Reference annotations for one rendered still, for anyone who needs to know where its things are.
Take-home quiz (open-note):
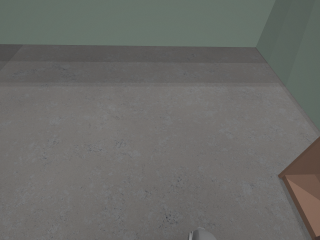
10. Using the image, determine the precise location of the robot right thigh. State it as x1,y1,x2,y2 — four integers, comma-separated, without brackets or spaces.
187,229,217,240

